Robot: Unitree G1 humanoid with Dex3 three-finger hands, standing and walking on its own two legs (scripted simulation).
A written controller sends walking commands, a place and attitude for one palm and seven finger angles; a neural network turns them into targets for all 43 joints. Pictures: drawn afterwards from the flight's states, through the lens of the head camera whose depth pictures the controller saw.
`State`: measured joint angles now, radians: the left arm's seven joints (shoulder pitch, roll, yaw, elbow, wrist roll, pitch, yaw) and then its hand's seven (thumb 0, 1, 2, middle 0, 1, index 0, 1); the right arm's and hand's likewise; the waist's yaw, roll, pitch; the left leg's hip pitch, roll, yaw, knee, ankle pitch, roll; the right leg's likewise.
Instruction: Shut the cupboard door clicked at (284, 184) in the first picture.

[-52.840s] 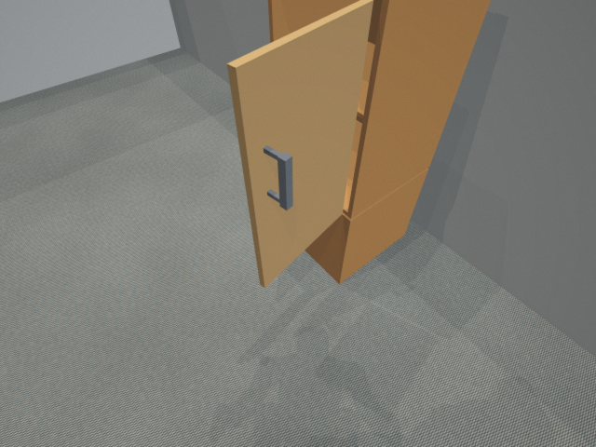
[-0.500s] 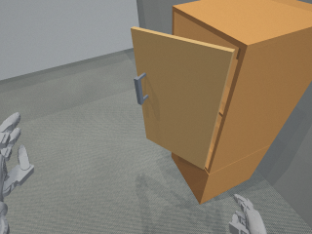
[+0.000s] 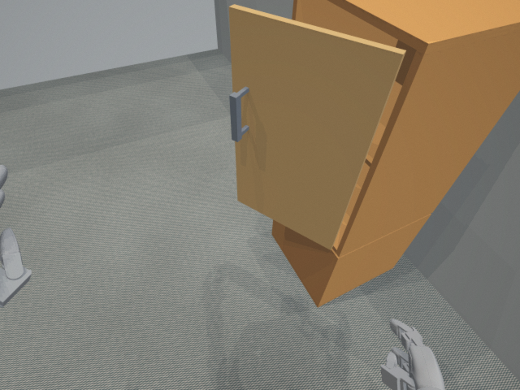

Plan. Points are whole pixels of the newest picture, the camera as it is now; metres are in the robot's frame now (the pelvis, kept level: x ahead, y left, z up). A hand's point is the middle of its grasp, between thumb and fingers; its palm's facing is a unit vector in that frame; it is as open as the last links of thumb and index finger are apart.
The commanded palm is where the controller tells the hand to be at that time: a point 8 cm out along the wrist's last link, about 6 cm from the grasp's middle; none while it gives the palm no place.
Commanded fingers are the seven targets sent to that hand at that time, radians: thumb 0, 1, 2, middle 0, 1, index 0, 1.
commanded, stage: step back with the hand held close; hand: left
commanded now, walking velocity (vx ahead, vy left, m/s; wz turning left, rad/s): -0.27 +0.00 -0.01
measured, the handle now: (240, 114) +0.70 +0.09 +0.04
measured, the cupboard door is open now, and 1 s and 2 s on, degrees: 30 30 30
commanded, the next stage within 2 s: stop stepping back and stand still in 0.62 s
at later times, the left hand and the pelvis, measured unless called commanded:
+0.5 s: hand out of the picture +0.11 +0.27 +0.18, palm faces +0.45 -0.75 -0.48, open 7.4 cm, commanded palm +0.03 +0.30 +0.19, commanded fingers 0.00 0.90 0.90 -0.20 -0.30 -0.20 -0.30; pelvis -0.09 -0.01 -0.01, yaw +4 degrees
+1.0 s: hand out of the picture -0.01 +0.28 +0.19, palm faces +0.41 -0.81 -0.42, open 7.4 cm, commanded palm -0.06 +0.32 +0.19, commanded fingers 0.00 0.90 0.90 -0.20 -0.30 -0.20 -0.30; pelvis -0.21 +0.02 +0.00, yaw -2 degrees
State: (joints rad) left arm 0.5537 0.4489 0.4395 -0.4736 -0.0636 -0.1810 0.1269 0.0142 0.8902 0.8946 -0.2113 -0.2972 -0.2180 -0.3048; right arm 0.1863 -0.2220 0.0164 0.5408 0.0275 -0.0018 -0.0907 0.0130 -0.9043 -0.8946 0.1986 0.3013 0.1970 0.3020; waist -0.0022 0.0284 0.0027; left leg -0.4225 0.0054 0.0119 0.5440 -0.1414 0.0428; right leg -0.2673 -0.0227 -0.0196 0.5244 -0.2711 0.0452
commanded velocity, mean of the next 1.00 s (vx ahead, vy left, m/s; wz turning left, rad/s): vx -0.19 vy -0.01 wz -0.05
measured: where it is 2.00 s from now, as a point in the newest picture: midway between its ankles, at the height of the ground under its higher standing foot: outside the picture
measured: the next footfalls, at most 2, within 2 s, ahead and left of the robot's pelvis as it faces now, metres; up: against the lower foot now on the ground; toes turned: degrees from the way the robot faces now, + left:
left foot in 0.68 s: +0.01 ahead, +0.11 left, +0.00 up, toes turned +5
right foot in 0.96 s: -0.19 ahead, -0.04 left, +0.00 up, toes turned +0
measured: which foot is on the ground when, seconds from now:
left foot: down 0.00-0.54, up 0.56-0.66, down 0.68-0.94, up 0.96-1.00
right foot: down 0.00-0.68, up 0.70-0.94, down 0.96-1.00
